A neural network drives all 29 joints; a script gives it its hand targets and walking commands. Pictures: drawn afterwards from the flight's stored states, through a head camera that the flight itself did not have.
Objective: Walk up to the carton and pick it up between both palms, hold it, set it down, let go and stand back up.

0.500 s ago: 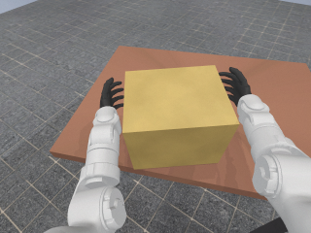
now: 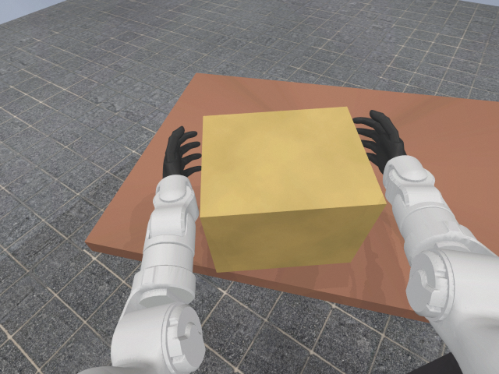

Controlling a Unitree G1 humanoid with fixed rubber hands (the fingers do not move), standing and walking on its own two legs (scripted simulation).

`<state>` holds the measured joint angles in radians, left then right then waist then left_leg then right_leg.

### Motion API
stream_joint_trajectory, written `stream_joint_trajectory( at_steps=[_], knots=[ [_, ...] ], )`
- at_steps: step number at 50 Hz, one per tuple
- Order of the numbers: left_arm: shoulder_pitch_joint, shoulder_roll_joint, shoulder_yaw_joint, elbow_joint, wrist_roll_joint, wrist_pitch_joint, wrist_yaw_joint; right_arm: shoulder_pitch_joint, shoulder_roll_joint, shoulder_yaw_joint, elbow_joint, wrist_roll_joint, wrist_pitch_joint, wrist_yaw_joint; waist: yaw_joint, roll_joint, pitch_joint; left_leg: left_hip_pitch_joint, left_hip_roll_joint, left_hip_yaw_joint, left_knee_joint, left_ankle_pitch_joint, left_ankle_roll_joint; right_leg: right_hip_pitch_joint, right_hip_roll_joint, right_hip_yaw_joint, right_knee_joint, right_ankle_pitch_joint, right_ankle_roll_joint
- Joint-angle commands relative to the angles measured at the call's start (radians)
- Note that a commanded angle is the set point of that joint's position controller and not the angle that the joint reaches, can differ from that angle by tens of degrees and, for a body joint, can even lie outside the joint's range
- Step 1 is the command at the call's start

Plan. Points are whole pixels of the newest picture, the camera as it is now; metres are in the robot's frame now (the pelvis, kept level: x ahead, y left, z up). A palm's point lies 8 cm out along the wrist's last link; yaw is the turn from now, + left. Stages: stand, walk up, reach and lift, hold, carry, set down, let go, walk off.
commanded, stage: set down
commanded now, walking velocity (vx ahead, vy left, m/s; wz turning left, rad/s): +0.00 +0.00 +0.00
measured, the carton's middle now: (279, 192) +0.42 +0.05 +0.04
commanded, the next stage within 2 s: none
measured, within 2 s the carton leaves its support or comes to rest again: neither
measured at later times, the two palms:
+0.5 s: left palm (177, 177) +0.38 +0.21 +0.10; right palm (387, 157) +0.46 -0.12 +0.12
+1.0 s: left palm (177, 179) +0.38 +0.22 +0.09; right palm (384, 160) +0.47 -0.12 +0.11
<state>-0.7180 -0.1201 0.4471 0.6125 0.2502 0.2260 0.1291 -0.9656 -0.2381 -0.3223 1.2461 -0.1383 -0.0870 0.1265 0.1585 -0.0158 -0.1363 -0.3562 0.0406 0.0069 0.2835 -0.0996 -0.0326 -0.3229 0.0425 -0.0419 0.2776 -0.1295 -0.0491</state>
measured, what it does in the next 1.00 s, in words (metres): stands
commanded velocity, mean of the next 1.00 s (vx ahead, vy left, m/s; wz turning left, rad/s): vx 0.00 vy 0.00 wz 0.00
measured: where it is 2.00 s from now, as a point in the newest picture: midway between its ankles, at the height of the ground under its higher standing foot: outside the picture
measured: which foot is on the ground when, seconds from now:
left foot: down 0.00-1.00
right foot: down 0.00-1.00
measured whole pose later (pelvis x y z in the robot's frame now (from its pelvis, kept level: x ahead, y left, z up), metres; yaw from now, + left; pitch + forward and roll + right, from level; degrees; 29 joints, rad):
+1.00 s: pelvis +0.01 +0.00 +0.00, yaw -1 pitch +9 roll +0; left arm -0.67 -0.15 0.51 0.56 0.32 0.14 0.10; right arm -0.91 -0.19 -0.38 1.16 -0.19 -0.15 0.16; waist 0.15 -0.03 -0.09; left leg -0.32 0.05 0.05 0.28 -0.12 -0.03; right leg -0.29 0.04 -0.04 0.26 -0.14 -0.05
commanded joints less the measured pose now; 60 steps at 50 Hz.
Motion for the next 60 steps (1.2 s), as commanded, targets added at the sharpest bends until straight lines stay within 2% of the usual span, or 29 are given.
stream_joint_trajectory(
  at_steps=[1, 5, 6, 7, 10, 15, 16, 17, 20, 22, 25, 26, 31, 33, 34, 36, 40, 42, 45, 46, 47, 49, 52, 55, 56, 57, 58, 59, 60],
  knots=[
    [-0.539, -0.367, -0.271, -0.088, -0.001, -0.058, -0.053, -0.518, 0.426, 0.094, -0.127, -0.03, -0.058, 0.146, 0.003, -0.04, -0.508, 0.278, -0.002, 0.076, 0.041, 0.295, 0.005, 0.148, -0.024, -0.051, -0.013, 0.15, 0.047],
    [-0.516, -0.364, -0.243, -0.087, 0.003, -0.063, -0.06, -0.533, 0.423, 0.084, -0.146, -0.049, -0.065, 0.146, 0.019, -0.078, -0.463, 0.235, -0.009, 0.083, 0.031, 0.308, 0.025, 0.18, -0.024, -0.036, 0.01, 0.214, 0.059],
    [-0.521, -0.37, -0.258, -0.072, -0.002, -0.057, -0.063, -0.516, 0.4, 0.078, -0.143, -0.053, -0.062, 0.145, -0.01, -0.052, -0.464, 0.253, -0.007, 0.075, 0.046, 0.34, 0.018, 0.167, -0.023, -0.046, 0.003, 0.204, 0.05],
    [-0.511, -0.357, -0.245, -0.096, 0.005, -0.06, -0.063, -0.531, 0.422, 0.113, -0.15, -0.038, -0.075, 0.138, 0.015, -0.064, -0.473, 0.239, -0.013, 0.082, 0.053, 0.335, 0.017, 0.203, -0.027, -0.035, 0.009, 0.235, 0.054],
    [-0.473, -0.352, -0.221, -0.073, 0.027, -0.061, -0.071, -0.503, 0.434, 0.127, -0.156, -0.033, -0.065, 0.138, 0.019, -0.089, -0.41, 0.213, -0.018, 0.084, 0.033, 0.293, 0.032, 0.228, -0.036, -0.025, 0.014, 0.243, 0.066],
    [-0.448, -0.35, -0.234, -0.058, 0.029, -0.058, -0.088, -0.438, 0.426, 0.065, -0.151, -0.077, -0.057, 0.138, -0.028, -0.051, -0.425, 0.226, -0.015, 0.087, 0.027, 0.286, 0.024, 0.215, -0.034, -0.043, 0.006, 0.214, 0.061],
    [-0.437, -0.361, -0.229, -0.046, 0.033, -0.061, -0.084, -0.471, 0.444, 0.077, -0.177, -0.074, -0.071, 0.146, 0.009, -0.06, -0.437, 0.237, -0.011, 0.087, 0.031, 0.279, 0.025, 0.184, -0.032, -0.041, 0.001, 0.191, 0.065],
    [-0.46, -0.37, -0.249, -0.081, 0.021, -0.064, -0.075, -0.421, 0.426, 0.043, -0.133, -0.079, -0.061, 0.153, -0.021, -0.028, -0.451, 0.246, -0.008, 0.08, 0.034, 0.296, 0.025, 0.143, -0.037, -0.049, 0.006, 0.19, 0.062],
    [-0.419, -0.352, -0.244, -0.072, 0.019, -0.076, -0.076, -0.433, 0.429, 0.09, -0.181, -0.083, -0.07, 0.145, -0.005, -0.061, -0.43, 0.253, -0.013, 0.082, 0.048, 0.347, 0.027, 0.186, -0.024, -0.038, 0.012, 0.27, 0.055],
    [-0.411, -0.333, -0.198, -0.013, 0.034, -0.072, -0.093, -0.455, 0.441, 0.101, -0.194, -0.079, -0.069, 0.138, 0.013, -0.083, -0.37, 0.173, -0.024, 0.092, 0.026, 0.277, 0.037, 0.253, -0.048, -0.026, 0.021, 0.296, 0.073],
    [-0.363, -0.355, -0.21, -0.062, 0.053, -0.072, -0.097, -0.411, 0.454, 0.116, -0.163, -0.062, -0.068, 0.139, 0.02, -0.052, -0.352, 0.206, -0.017, 0.092, 0.037, 0.334, 0.033, 0.242, -0.036, -0.019, 0.035, 0.329, 0.073],
    [-0.388, -0.362, -0.212, -0.059, 0.046, -0.078, -0.095, -0.389, 0.453, 0.09, -0.13, -0.064, -0.067, 0.133, -0.015, -0.042, -0.361, 0.206, -0.019, 0.089, 0.052, 0.35, 0.03, 0.227, -0.041, -0.024, 0.032, 0.355, 0.07],
    [-0.375, -0.362, -0.224, -0.051, 0.043, -0.08, -0.087, -0.402, 0.435, 0.085, -0.161, -0.073, -0.085, 0.138, 0.001, -0.04, -0.409, 0.227, -0.011, 0.091, 0.047, 0.319, 0.032, 0.186, -0.035, -0.033, 0.011, 0.238, 0.056],
    [-0.374, -0.367, -0.224, -0.058, 0.055, -0.098, -0.083, -0.386, 0.475, 0.121, -0.168, -0.07, -0.097, 0.141, 0.019, -0.018, -0.431, 0.223, -0.013, 0.097, 0.066, 0.384, 0.024, 0.206, -0.028, -0.034, 0.033, 0.295, 0.049],
    [-0.351, -0.357, -0.19, -0.029, 0.058, -0.094, -0.089, -0.4, 0.45, 0.118, -0.172, -0.073, -0.092, 0.143, 0.03, -0.061, -0.395, 0.226, -0.014, 0.097, 0.056, 0.357, 0.036, 0.195, -0.024, -0.032, 0.021, 0.275, 0.054],
    [-0.328, -0.366, -0.202, -0.03, 0.045, -0.095, -0.091, -0.407, 0.43, 0.12, -0.161, -0.069, -0.092, 0.135, 0.017, -0.075, -0.386, 0.228, -0.015, 0.099, 0.066, 0.407, 0.034, 0.198, -0.022, -0.038, 0.03, 0.351, 0.052],
    [-0.304, -0.367, -0.198, -0.038, 0.068, -0.082, -0.085, -0.347, 0.409, 0.104, -0.117, -0.07, -0.077, 0.141, 0.011, -0.046, -0.318, 0.297, -0.001, 0.089, 0.058, 0.422, 0.027, 0.15, -0.015, -0.047, -0.012, 0.213, 0.035],
    [-0.312, -0.378, -0.252, -0.059, 0.047, -0.097, -0.08, -0.352, 0.422, 0.094, -0.154, -0.083, -0.096, 0.139, -0.013, -0.03, -0.365, 0.284, 0.003, 0.078, 0.073, 0.447, 0.019, 0.121, -0.009, -0.054, -0.007, 0.241, 0.026],
    [-0.286, -0.371, -0.192, -0.025, 0.066, -0.096, -0.092, -0.346, 0.441, 0.12, -0.156, -0.085, -0.094, 0.138, 0.017, -0.071, -0.324, 0.245, -0.017, 0.093, 0.064, 0.401, 0.043, 0.171, -0.03, -0.027, 0.009, 0.31, 0.044],
    [-0.296, -0.367, -0.196, -0.049, 0.066, -0.103, -0.089, -0.33, 0.438, 0.094, -0.135, -0.097, -0.091, 0.138, -0.007, -0.067, -0.37, 0.243, -0.016, 0.098, 0.056, 0.392, 0.041, 0.184, -0.029, -0.029, 0.006, 0.308, 0.043],
    [-0.294, -0.373, -0.188, -0.037, 0.071, -0.108, -0.093, -0.34, 0.448, 0.1, -0.154, -0.097, -0.099, 0.139, 0.016, -0.051, -0.37, 0.243, -0.016, 0.103, 0.051, 0.389, 0.043, 0.195, -0.029, -0.03, 0.006, 0.292, 0.044],
    [-0.263, -0.378, -0.191, -0.038, 0.083, -0.091, -0.096, -0.306, 0.411, 0.08, -0.078, -0.086, -0.076, 0.143, 0.006, -0.019, -0.318, 0.266, -0.009, 0.095, 0.051, 0.423, 0.034, 0.16, -0.025, -0.037, -0.005, 0.269, 0.036],
    [-0.274, -0.392, -0.201, -0.057, 0.082, -0.103, -0.093, -0.29, 0.449, 0.096, -0.124, -0.091, -0.088, 0.144, 0.006, -0.011, -0.342, 0.265, -0.01, 0.101, 0.057, 0.393, 0.036, 0.146, -0.026, -0.034, -0.013, 0.222, 0.034],
    [-0.248, -0.356, -0.196, -0.051, 0.066, -0.11, -0.093, -0.301, 0.422, 0.106, -0.154, -0.087, -0.098, 0.148, 0.02, -0.063, -0.374, 0.281, -0.009, 0.1, 0.05, 0.401, 0.04, 0.143, -0.015, -0.039, -0.011, 0.246, 0.033],
    [-0.274, -0.44, -0.202, -0.056, 0.076, -0.107, -0.101, -0.29, 0.482, 0.062, -0.126, -0.135, -0.09, 0.15, -0.015, -0.06, -0.333, 0.243, -0.011, 0.1, 0.044, 0.342, 0.046, 0.137, -0.032, -0.045, -0.018, 0.195, 0.037],
    [-0.281, -0.347, -0.175, -0.051, 0.086, -0.109, -0.097, -0.295, 0.437, 0.088, -0.133, -0.106, -0.087, 0.151, 0.023, -0.056, -0.338, 0.238, -0.014, 0.109, 0.037, 0.329, 0.05, 0.152, -0.03, -0.028, -0.01, 0.194, 0.04],
    [-0.269, -0.369, -0.19, -0.053, 0.088, -0.107, -0.101, -0.278, 0.434, 0.065, -0.134, -0.121, -0.083, 0.145, -0.008, -0.051, -0.316, 0.225, -0.013, 0.106, 0.035, 0.299, 0.046, 0.154, -0.031, -0.034, -0.017, 0.168, 0.034],
    [-0.256, -0.372, -0.182, -0.062, 0.089, -0.098, -0.102, -0.27, 0.424, 0.068, -0.124, -0.115, -0.073, 0.148, 0.008, -0.04, -0.282, 0.229, -0.014, 0.107, 0.024, 0.286, 0.051, 0.154, -0.032, -0.027, -0.02, 0.149, 0.041],
    [-0.258, -0.382, -0.178, -0.047, 0.074, -0.092, -0.108, -0.279, 0.428, 0.038, -0.157, -0.143, -0.074, 0.144, -0.023, -0.081, -0.288, 0.217, -0.015, 0.106, 0.021, 0.28, 0.063, 0.146, -0.036, -0.029, -0.02, 0.159, 0.045]
  ],
)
